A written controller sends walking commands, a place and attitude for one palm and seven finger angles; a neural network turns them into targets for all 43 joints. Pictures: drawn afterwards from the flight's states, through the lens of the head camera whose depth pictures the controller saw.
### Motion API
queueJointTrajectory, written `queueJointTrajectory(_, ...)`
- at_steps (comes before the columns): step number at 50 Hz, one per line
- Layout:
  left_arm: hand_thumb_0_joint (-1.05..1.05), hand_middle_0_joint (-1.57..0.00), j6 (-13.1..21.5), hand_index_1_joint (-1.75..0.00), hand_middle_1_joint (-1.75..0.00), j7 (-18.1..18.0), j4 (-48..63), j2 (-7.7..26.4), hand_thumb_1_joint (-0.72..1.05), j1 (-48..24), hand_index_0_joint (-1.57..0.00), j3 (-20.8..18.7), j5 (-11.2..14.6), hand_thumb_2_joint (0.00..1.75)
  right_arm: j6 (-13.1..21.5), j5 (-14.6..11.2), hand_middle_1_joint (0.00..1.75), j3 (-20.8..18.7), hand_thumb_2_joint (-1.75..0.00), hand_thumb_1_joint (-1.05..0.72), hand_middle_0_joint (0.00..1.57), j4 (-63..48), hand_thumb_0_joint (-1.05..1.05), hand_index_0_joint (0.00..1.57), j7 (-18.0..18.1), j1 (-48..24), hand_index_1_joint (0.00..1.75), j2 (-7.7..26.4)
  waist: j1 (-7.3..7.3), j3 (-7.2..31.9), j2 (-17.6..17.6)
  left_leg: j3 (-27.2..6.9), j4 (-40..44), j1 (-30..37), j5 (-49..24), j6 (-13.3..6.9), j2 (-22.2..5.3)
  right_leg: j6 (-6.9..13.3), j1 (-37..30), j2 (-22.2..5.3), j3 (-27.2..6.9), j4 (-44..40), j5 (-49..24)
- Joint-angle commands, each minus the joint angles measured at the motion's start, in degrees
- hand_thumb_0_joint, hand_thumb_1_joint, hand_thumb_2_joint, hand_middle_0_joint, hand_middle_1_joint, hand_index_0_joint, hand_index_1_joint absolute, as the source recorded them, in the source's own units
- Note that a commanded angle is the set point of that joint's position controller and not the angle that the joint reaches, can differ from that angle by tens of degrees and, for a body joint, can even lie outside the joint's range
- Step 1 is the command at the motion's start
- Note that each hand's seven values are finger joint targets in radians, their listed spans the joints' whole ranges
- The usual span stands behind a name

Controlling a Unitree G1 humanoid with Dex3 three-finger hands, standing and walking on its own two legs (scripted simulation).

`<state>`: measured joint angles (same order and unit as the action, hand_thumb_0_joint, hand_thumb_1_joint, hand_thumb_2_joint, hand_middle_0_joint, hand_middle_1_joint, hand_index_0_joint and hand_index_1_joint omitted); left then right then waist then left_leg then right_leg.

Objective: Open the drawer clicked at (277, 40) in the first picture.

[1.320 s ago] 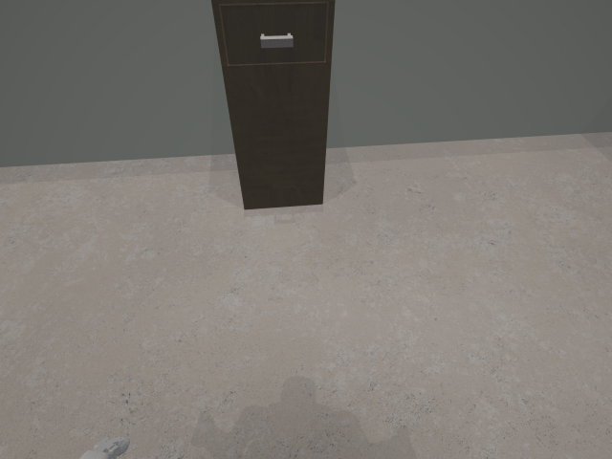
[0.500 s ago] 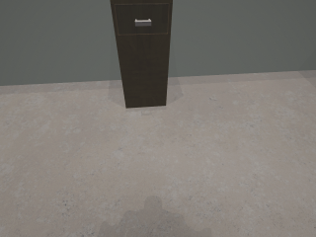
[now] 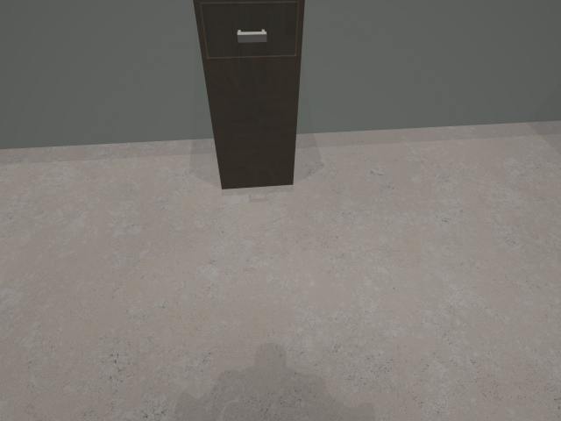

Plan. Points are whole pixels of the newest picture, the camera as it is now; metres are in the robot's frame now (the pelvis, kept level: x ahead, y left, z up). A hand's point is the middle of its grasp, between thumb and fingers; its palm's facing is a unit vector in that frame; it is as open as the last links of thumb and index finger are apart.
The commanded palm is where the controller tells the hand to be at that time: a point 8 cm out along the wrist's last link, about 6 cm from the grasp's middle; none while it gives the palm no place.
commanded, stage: look at it before walking up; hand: left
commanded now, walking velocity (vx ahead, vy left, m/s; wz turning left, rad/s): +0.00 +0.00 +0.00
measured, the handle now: (251, 34) +1.31 +0.18 +0.00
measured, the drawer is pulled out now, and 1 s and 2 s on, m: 0.00 0.00 0.00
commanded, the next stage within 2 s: walk to a spot facing it in 0.12 s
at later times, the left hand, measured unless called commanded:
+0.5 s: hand out of the picture +0.06 +0.21 -0.18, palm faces -0.08 -0.97 -0.22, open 7.4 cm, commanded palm none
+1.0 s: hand (196, 414) +0.17 +0.16 -0.19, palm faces -0.15 -0.98 -0.13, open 7.4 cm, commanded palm none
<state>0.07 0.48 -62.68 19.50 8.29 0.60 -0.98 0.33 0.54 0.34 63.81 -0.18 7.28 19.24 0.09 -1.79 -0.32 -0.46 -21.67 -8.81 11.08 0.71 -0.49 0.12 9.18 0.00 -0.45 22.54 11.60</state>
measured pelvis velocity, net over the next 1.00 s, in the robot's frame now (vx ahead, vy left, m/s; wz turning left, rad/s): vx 0.25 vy -0.01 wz -0.24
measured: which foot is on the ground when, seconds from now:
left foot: down 0.00-0.60, up 0.62-1.00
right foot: down 0.00-1.00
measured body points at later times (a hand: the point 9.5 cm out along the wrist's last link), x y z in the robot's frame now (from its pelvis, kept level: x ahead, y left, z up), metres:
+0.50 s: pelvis +0.04 +0.00 -0.01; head +0.04 +0.00 +0.44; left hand +0.06 +0.26 -0.17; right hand +0.06 -0.26 -0.16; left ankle +0.01 +0.13 -0.75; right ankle +0.01 -0.12 -0.74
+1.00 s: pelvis +0.25 -0.01 -0.03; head +0.28 +0.00 +0.42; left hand +0.18 +0.21 -0.18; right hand +0.32 -0.26 -0.16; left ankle +0.39 +0.06 -0.74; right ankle +0.05 -0.11 -0.74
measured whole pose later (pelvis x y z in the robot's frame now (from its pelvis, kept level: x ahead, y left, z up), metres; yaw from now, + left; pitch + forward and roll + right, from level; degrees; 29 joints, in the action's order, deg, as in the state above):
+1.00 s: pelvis +0.25 -0.01 -0.03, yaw -14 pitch +0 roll -1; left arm 3.4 -0.8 -65.4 7.4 28.1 -1.4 -1.7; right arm 2.6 0.8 -1.9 56.1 -1.7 5.6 9.0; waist -2.1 -3.2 -1.0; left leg 6.6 -38.3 -29.8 9.3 -0.6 -4.3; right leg 0.1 -5.4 0.9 -3.4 21.7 26.9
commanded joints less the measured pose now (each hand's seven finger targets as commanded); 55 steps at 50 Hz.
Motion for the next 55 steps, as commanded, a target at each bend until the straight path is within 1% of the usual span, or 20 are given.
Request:
queueJointTrajectory(1, 0.0, -0.2, 1.4, -0.3, -0.3, -1.0, 3.8, 11.8, 0.9, -2.4, -0.2, -2.5, 0.3, 0.9, 1.7, 0.0, 0.3, -2.4, -0.9, -0.9, 0.2, -3.7, 0.0, 0.2, 0.9, -3.1, 0.3, 12.0, -0.17, 3.4, 0.5, -5.2, 3.6, 1.0, -5.3, -2.3, -6.3, 1.7, 0.1, -6.7, -6.1, -4.5, -4.3)
queueJointTrajectory(11, 0.0, -0.2, 1.5, -0.3, -0.3, -1.1, 3.7, 11.9, 0.9, -2.4, -0.2, -2.4, 0.3, 0.9, 1.6, -0.1, 0.3, -2.3, -0.9, -0.9, 0.2, -3.5, 0.0, 0.2, 0.9, -3.3, 0.3, 11.9, -0.14, 3.5, 0.0, -5.0, 3.7, 1.4, -6.5, -2.2, -6.4, 1.7, -0.7, -6.8, -6.2, -4.6, -6.3)
queueJointTrajectory(13, 0.0, -0.2, 0.2, -0.3, -0.3, -1.2, 2.0, 5.0, 0.9, 1.7, -0.2, -1.0, 0.3, 0.9, 0.7, 0.4, 0.3, -0.8, -0.9, -0.9, 0.2, -2.0, 0.0, 0.2, 0.7, 0.3, 0.3, 4.9, -0.21, 4.0, -0.3, -2.9, 2.3, 2.0, 0.5, -1.0, -6.0, 0.9, 0.4, -6.1, -6.4, -4.2, 2.1)
queueJointTrajectory(18, 0.0, -0.2, -1.0, -0.3, -0.3, 0.3, 3.9, 5.5, 0.9, 4.9, -0.2, -2.5, -0.4, 0.9, 0.0, 1.0, 0.3, -2.2, -0.9, -0.9, 0.2, -3.4, 0.0, 0.2, 0.4, 3.0, 0.3, 6.1, -0.47, -5.0, 0.0, -3.2, 1.9, -5.0, 24.1, -2.4, -6.4, 2.9, 9.6, -3.2, -9.5, -2.6, 22.5)
queueJointTrajectory(21, 0.0, -0.2, -0.4, -0.3, -0.3, 0.7, 5.4, 3.9, 0.9, 6.7, -0.2, -3.1, -0.4, 0.9, 0.7, 0.9, 0.3, -3.0, -0.9, -0.9, 0.2, -4.3, 0.0, 0.2, 0.6, 5.8, 0.3, 6.3, 0.07, -6.8, 2.0, -5.1, 1.3, -3.9, 25.2, -4.3, -8.8, 3.8, 13.8, -1.4, -9.0, 3.0, 20.7)
queueJointTrajectory(24, 0.0, -0.2, 0.8, -0.3, -0.3, 1.1, 7.5, 0.3, 0.9, 6.0, -0.2, -3.2, -0.2, 0.9, 1.8, 0.6, 0.3, -4.4, -0.9, -0.9, 0.2, -4.2, 0.0, 0.2, 1.0, 10.5, 0.3, 8.0, 1.5, -4.6, 9.2, -13.4, 6.4, 4.7, 20.6, -9.1, -17.7, 2.1, 21.0, 1.8, -0.3, 17.4, 12.8)
queueJointTrajectory(26, 0.0, -0.2, 1.3, -0.3, -0.3, 1.2, 9.4, -0.7, 0.9, 3.6, -0.2, -3.4, -0.3, 0.9, 2.5, 0.6, 0.3, -4.8, -0.9, -0.9, 0.2, -4.2, 0.0, 0.2, 1.0, 11.9, 0.3, 6.8, 2.23, -5.5, 11.0, -12.8, 6.6, 7.0, 10.2, -11.4, -20.6, 1.0, 24.2, -1.3, 1.0, 20.8, 16.5)
queueJointTrajectory(28, 0.0, -0.2, 1.9, -0.3, -0.3, 1.4, 7.9, -2.1, 0.9, 8.1, -0.2, -3.9, -0.3, 0.9, 2.6, 0.8, 0.3, -4.4, -0.9, -0.9, 0.2, -4.3, 0.0, 0.2, 1.1, 9.9, 0.3, 5.1, -0.71, -4.1, 8.0, -4.7, -1.6, 1.2, 0.2, -8.5, -18.1, 1.4, 13.0, -2.0, 2.5, 13.3, 13.2)
queueJointTrajectory(29, 0.0, -0.2, 2.2, -0.3, -0.3, 1.4, 5.2, -1.7, 0.9, 15.7, -0.2, -4.2, -0.5, 0.9, 2.5, 0.8, 0.3, -4.1, -0.9, -0.9, 0.2, -4.9, 0.0, 0.2, 1.0, 7.4, 0.3, 4.0, -4.66, -1.7, 2.4, 1.7, -12.9, -6.5, -0.3, -5.2, -13.3, 2.5, 0.3, -0.7, 1.8, 6.1, 6.9)
queueJointTrajectory(30, 0.0, -0.2, 3.0, -0.3, -0.3, 0.5, 2.0, 3.8, 0.9, 25.3, -0.2, -5.6, -0.9, 0.9, 2.8, 0.0, 0.3, -3.2, -0.9, -0.9, 0.2, -7.3, 0.0, 0.2, 0.7, 4.9, 0.3, -0.2, -8.07, 1.1, -15.7, 9.9, -33.1, -22.9, 7.5, -1.3, -5.3, 6.3, -13.5, -12.1, -18.8, -3.0, 5.2)
queueJointTrajectory(31, 0.0, -0.2, 3.2, -0.3, -0.3, -0.5, 0.1, 6.6, 0.9, 31.7, -0.2, -5.9, 0.0, 0.9, 3.5, 0.3, 0.3, -2.6, -0.9, -0.9, 0.2, -10.2, 0.0, 0.2, 0.3, 0.2, 0.3, -1.9, -9.16, 0.6, -19.8, 7.7, -43.3, -33.1, 21.4, -0.3, -1.4, 9.9, -17.4, -20.7, -34.1, -8.4, -5.8)
queueJointTrajectory(32, 0.0, -0.2, 3.5, -0.3, -0.3, -1.2, -0.2, 5.2, 0.9, 31.5, -0.2, -5.5, 0.3, 0.9, 3.7, 0.4, 0.3, -3.0, -0.9, -0.9, 0.2, -9.9, 0.0, 0.2, 0.4, -0.1, 0.3, -0.3, -8.31, 0.1, -14.7, 2.5, -46.7, -34.1, 18.6, -0.9, -3.6, 11.3, -17.3, -20.2, -32.6, -7.0, -11.0)
queueJointTrajectory(35, 0.0, -0.2, 3.6, -0.3, -0.3, -1.6, 1.4, 0.0, 0.9, 24.4, -0.2, -4.1, -0.4, 0.9, 3.4, 0.8, 0.3, -3.2, -0.9, -0.9, 0.2, -8.4, 0.0, 0.2, 0.0, -0.4, 0.3, -3.2, -4.22, -4.1, -1.5, 2.6, -46.7, -34.0, 11.3, 0.0, -7.0, 12.8, -10.8, -17.3, -21.8, -6.0, -15.7)
queueJointTrajectory(39, 0.0, -0.2, 4.5, -0.3, -0.3, -1.7, 0.9, -2.2, 0.9, 22.5, -0.2, -3.5, -0.5, 0.9, 1.9, 0.6, 0.3, -3.6, -0.9, -0.9, 0.2, -7.9, 0.0, 0.2, -0.9, 1.2, 0.3, -5.6, -1.16, -4.8, -4.3, 5.3, -41.3, -31.2, 3.8, 1.5, -6.3, 10.4, -6.0, -12.6, -12.2, -8.9, -19.2)
queueJointTrajectory(46, 0.0, -0.2, 4.5, -0.3, -0.3, -2.4, 0.1, -2.1, 0.9, 20.7, -0.2, -4.0, -0.5, 0.9, 3.0, -0.1, 0.3, -3.2, -0.9, -0.9, 0.2, -11.0, 0.0, 0.2, -1.7, -3.5, 0.3, -6.5, -0.91, -6.1, -7.7, 7.8, -20.0, -18.4, -1.5, -0.8, -3.9, 7.9, -2.7, -10.5, -7.0, -9.1, -23.6)
queueJointTrajectory(49, 0.0, -0.2, 4.5, -0.3, -0.3, -2.3, 0.0, -1.5, 0.9, 18.9, -0.2, -4.7, -0.2, 0.9, 3.7, 0.5, 0.3, -4.5, -0.9, -0.9, 0.2, -6.1, 0.0, 0.2, -0.2, 13.0, 0.3, -3.3, 6.07, 2.5, -4.3, 7.3, -12.0, 3.3, -3.8, -2.5, -1.2, 6.0, -0.2, -7.9, -4.7, 10.5, -31.6)
queueJointTrajectory(50, 0.0, -0.2, 4.4, -0.3, -0.3, -1.9, 0.6, -3.1, 0.9, 20.2, -0.2, -4.8, 0.2, 0.9, 3.8, 1.1, 0.3, -5.6, -0.9, -0.9, 0.2, -3.9, 0.0, 0.2, 0.4, 21.6, 0.3, 1.1, 8.95, 9.4, 2.6, -0.2, -10.5, 15.3, -1.8, -3.7, -7.3, 4.8, 5.7, -4.3, -2.6, 23.6, -19.3)
queueJointTrajectory(51, 0.0, -0.2, 4.0, -0.3, -0.3, -1.1, 1.2, -6.9, 0.9, 24.9, -0.2, -4.5, 0.9, 0.9, 4.0, 1.9, 0.3, -7.0, -0.9, -0.9, 0.2, -3.1, 0.0, 0.2, 0.8, 25.8, 0.3, 7.2, 7.4, 14.8, 19.7, -24.2, -0.7, 24.2, 1.9, -8.9, -24.3, 2.5, 18.5, 4.1, 2.4, 44.4, 17.1)
queueJointTrajectory(52, 0.0, -0.2, 4.1, -0.3, -0.3, -1.3, 2.6, -6.5, 0.9, 22.4, -0.2, -4.3, 0.5, 0.9, 3.4, 0.9, 0.3, -6.5, -0.9, -0.9, 0.2, -3.7, 0.0, 0.2, 0.9, 23.4, 0.3, 6.8, 5.94, 13.0, 16.3, -32.8, 7.6, 18.1, 10.8, -10.8, -27.8, 3.4, 21.6, 2.6, -3.1, 54.1, 20.0)
queueJointTrajectory(55, 0.0, -0.2, 3.0, -0.3, -0.3, -0.2, 3.2, -7.2, 0.9, 14.8, -0.2, -4.3, -0.6, 0.9, 4.1, 0.9, 0.3, -4.3, -0.9, -0.9, 0.2, -6.7, 0.0, 0.2, 1.1, 10.4, 0.3, -3.2, 1.18, -2.3, 4.5, -16.0, 10.8, -2.9, 13.6, -9.0, -22.6, 2.7, 25.0, -5.5, -2.4, 56.4, 7.2)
